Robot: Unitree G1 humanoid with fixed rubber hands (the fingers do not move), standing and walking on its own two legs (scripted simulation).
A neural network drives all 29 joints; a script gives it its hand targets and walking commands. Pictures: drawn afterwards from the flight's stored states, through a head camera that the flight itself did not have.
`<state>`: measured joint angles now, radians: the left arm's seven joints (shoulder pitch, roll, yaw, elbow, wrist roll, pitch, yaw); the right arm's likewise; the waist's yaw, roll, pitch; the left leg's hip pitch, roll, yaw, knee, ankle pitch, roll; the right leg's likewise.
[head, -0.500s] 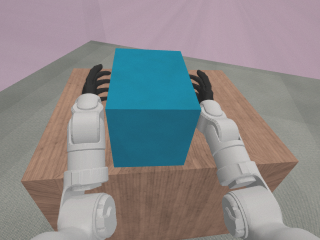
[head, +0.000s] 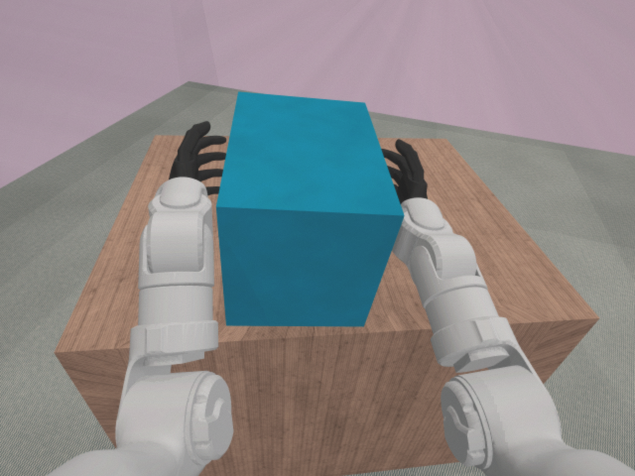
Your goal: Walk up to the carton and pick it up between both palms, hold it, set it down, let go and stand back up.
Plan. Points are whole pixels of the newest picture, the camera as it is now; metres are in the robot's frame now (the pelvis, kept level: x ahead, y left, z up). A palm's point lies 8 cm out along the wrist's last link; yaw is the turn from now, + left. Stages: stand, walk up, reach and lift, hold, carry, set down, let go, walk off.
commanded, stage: hold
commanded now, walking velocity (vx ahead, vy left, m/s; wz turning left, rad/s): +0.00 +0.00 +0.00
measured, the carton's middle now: (300, 207) +0.39 +0.01 +0.18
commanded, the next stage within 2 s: none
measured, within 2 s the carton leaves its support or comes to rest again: neither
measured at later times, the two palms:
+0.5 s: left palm (189, 188) +0.36 +0.14 +0.23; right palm (408, 202) +0.37 -0.12 +0.21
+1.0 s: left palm (193, 187) +0.36 +0.14 +0.23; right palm (412, 200) +0.36 -0.13 +0.21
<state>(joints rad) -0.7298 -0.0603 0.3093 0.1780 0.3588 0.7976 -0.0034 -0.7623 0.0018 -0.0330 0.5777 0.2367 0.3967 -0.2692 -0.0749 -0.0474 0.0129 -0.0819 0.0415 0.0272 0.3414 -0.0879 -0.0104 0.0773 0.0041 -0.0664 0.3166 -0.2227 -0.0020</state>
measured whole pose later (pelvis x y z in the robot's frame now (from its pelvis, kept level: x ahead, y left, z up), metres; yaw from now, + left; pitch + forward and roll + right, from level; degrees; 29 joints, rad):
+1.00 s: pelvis +0.01 +0.00 +0.00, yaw +0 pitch -10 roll -1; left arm -0.68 -0.07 0.30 0.10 0.35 0.81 -0.01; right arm -0.73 -0.02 0.01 0.51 0.28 0.42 -0.29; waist -0.09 -0.05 0.02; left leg -0.06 0.04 0.02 0.35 -0.11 -0.01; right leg 0.11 0.00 -0.07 0.31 -0.24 0.00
